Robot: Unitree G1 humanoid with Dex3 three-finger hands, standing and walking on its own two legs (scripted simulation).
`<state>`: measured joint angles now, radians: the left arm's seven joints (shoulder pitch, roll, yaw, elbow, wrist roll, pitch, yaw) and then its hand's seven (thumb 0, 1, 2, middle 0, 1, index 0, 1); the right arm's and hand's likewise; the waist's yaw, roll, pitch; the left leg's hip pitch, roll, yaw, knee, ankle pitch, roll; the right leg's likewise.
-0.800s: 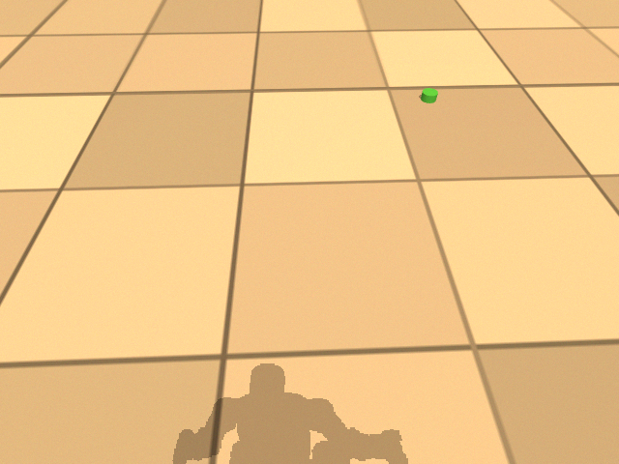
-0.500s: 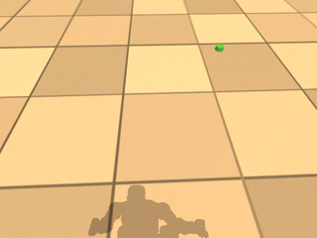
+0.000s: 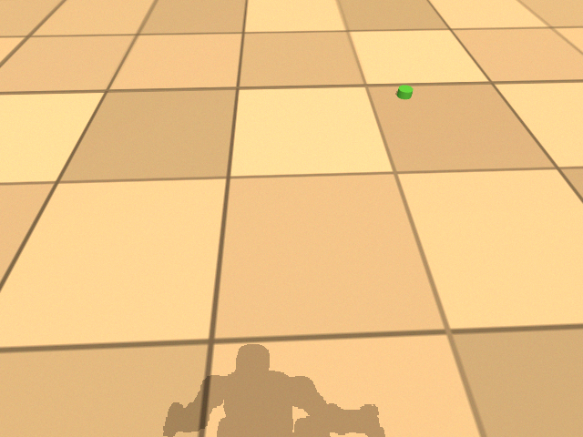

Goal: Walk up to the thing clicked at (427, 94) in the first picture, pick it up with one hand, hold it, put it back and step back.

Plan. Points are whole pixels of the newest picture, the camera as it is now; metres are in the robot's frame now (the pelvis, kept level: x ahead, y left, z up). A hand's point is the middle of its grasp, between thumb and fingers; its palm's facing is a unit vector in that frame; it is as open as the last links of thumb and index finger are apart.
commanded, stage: stand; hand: left
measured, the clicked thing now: (404, 92) +2.19 -0.68 -0.76
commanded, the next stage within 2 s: walk up in 0.32 s
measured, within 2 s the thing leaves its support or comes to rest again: neither
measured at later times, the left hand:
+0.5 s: hand out of the picture +0.12 +0.26 -0.14, palm faces -0.21 -0.90 -0.37, open 7.4 cm
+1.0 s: hand (225, 310) +0.37 +0.14 -0.14, palm faces -0.47 -0.78 -0.40, open 7.4 cm
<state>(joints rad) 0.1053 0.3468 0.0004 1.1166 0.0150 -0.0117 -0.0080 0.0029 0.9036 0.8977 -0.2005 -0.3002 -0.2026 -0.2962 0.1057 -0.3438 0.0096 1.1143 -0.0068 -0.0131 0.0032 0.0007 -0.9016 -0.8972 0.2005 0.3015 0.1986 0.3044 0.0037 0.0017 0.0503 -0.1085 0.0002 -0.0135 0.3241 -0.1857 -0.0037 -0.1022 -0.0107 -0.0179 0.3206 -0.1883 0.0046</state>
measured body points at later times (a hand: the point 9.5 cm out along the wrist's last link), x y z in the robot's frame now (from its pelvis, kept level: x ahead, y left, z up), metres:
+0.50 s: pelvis +0.01 -0.01 -0.01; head +0.01 -0.03 +0.44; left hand +0.13 +0.31 -0.11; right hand +0.07 -0.35 -0.12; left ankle -0.01 +0.12 -0.75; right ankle +0.02 -0.14 -0.70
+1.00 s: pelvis +0.24 -0.10 -0.01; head +0.23 -0.13 +0.44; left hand +0.39 +0.18 -0.11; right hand +0.23 -0.45 -0.11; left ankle +0.47 -0.04 -0.68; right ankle +0.09 -0.21 -0.75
